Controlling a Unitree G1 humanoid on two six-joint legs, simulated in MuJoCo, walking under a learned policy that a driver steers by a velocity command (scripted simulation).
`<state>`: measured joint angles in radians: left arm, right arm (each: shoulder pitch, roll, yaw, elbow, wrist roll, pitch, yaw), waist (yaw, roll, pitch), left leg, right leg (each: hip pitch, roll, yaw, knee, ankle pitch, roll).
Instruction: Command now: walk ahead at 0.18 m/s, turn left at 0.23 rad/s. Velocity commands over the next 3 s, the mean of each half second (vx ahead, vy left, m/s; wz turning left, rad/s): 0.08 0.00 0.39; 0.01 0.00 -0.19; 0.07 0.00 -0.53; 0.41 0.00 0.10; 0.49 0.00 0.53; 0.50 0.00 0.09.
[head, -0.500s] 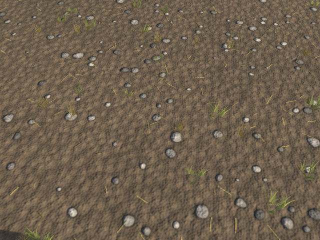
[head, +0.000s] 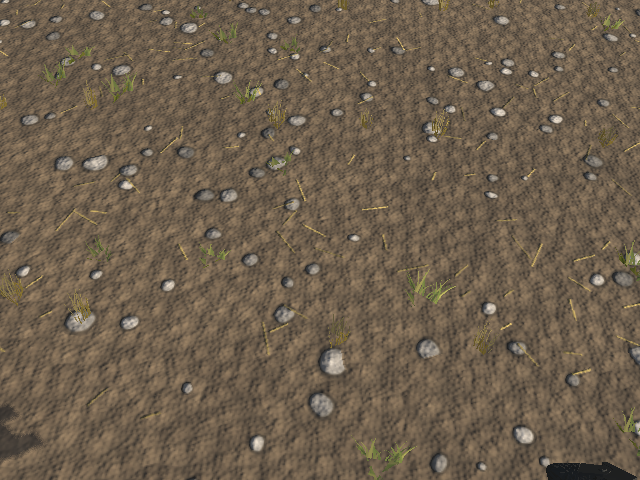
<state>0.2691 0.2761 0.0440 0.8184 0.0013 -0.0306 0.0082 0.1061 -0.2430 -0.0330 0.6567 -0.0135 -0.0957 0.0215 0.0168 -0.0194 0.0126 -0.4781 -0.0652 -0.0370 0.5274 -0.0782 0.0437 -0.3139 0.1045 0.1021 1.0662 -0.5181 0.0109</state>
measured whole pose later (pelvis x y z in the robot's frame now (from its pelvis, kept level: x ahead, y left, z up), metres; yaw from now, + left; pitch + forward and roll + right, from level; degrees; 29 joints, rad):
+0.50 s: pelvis +0.08 -0.03 +0.02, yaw +15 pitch +2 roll +1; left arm 0.18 0.25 0.05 0.74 0.01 -0.01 0.03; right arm 0.21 -0.34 -0.10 0.65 0.01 0.05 -0.04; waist 0.02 0.04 0.01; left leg -0.53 -0.10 -0.14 1.06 -0.43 -0.07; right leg -0.27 0.00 0.02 0.45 -0.22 -0.02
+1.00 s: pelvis +0.10 -0.03 +0.00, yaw +6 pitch +1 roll +1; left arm 0.21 0.31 0.08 0.72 -0.01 0.03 -0.01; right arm 0.15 -0.29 -0.08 0.69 0.00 0.04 -0.05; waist 0.01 0.03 0.04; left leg -0.30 0.08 0.03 0.74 -0.45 -0.06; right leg -0.34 0.04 -0.04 0.66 -0.32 -0.07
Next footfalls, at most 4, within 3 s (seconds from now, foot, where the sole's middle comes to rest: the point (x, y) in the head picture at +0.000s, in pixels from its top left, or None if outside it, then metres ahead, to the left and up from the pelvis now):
0.32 right None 0.15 -0.11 -0.76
0.66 left None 0.09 0.13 -0.76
1.50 left None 0.19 0.10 -0.76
1.90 right None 0.36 -0.21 -0.76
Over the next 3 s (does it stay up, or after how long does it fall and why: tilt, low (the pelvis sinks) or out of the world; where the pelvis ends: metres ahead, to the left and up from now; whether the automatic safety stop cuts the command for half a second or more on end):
stays up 0.88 -0.01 0.00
